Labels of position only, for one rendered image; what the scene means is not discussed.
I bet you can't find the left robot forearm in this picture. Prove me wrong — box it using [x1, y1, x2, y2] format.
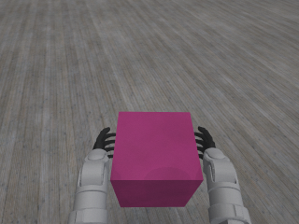
[67, 148, 109, 224]

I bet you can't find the robot right hand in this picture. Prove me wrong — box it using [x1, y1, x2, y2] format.
[194, 126, 216, 159]

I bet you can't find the right robot forearm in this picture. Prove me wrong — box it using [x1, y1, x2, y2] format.
[203, 147, 252, 224]

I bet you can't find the carton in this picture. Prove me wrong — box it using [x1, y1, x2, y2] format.
[110, 111, 204, 207]

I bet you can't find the robot left hand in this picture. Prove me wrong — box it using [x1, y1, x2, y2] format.
[93, 127, 116, 159]

